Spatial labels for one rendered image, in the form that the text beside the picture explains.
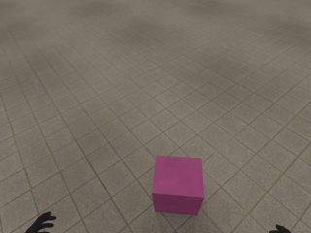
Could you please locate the left robot hand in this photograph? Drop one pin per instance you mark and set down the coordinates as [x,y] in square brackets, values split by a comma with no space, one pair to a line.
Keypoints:
[39,225]

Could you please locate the carton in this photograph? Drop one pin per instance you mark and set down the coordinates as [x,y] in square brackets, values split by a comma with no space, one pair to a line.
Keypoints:
[178,186]

